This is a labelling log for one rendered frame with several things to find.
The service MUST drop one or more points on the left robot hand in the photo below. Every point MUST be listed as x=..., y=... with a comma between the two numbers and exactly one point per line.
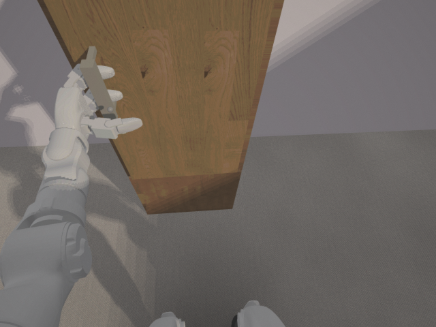
x=71, y=108

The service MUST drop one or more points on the cupboard door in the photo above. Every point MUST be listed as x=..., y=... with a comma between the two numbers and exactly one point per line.
x=187, y=68

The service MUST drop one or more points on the right robot thigh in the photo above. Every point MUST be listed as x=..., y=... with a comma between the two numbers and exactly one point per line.
x=258, y=316

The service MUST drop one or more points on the right robot shin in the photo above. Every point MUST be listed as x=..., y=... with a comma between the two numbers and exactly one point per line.
x=252, y=303

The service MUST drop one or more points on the handle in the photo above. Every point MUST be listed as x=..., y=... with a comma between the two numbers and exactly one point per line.
x=95, y=82

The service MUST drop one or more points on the left robot forearm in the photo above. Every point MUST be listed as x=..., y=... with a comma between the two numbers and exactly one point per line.
x=64, y=189

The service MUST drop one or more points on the robot left upper arm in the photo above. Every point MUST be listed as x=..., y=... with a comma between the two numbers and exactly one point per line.
x=40, y=266

